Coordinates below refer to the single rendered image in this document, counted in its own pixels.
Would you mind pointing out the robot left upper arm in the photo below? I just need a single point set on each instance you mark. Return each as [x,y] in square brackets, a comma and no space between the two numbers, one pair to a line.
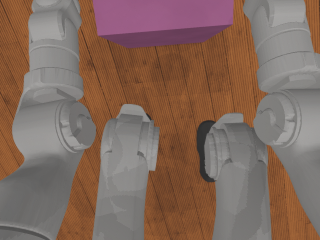
[52,137]

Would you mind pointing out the robot right upper arm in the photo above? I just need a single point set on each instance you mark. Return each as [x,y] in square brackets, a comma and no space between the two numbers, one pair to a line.
[288,120]

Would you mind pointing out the robot left thigh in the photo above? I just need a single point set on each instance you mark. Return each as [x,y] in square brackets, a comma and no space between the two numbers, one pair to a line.
[123,178]

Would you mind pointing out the robot thigh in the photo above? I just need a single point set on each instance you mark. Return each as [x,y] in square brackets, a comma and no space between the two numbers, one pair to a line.
[123,178]
[241,184]

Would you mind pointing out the robot left forearm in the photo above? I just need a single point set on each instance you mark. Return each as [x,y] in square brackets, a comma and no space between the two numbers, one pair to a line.
[53,53]

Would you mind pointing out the carton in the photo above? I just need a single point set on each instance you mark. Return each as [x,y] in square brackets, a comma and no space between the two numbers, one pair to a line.
[148,23]

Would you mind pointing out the robot right forearm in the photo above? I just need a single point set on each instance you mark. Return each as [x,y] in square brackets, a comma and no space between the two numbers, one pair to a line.
[283,45]

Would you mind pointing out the robot right thigh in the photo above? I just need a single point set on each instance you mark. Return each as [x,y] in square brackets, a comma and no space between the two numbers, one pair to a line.
[241,184]

